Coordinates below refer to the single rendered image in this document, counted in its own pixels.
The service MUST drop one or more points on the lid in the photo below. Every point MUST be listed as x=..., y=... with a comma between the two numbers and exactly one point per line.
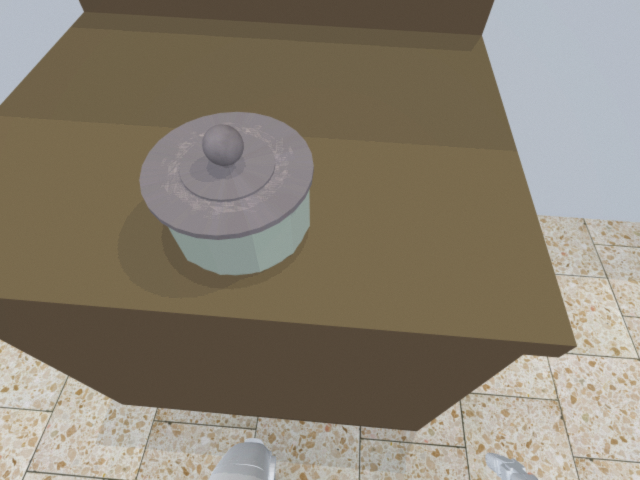
x=188, y=193

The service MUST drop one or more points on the knob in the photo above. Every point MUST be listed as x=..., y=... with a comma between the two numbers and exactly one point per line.
x=222, y=145

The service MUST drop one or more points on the left robot thigh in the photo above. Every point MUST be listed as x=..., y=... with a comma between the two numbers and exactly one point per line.
x=246, y=461

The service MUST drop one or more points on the table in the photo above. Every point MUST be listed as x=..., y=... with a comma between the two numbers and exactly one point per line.
x=424, y=271

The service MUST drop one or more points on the right robot hand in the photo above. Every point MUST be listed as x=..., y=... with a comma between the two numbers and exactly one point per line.
x=507, y=469

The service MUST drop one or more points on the pot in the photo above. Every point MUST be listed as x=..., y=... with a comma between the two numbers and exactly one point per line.
x=249, y=254

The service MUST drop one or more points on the left robot shin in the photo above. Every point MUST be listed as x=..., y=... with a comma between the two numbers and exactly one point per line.
x=256, y=440

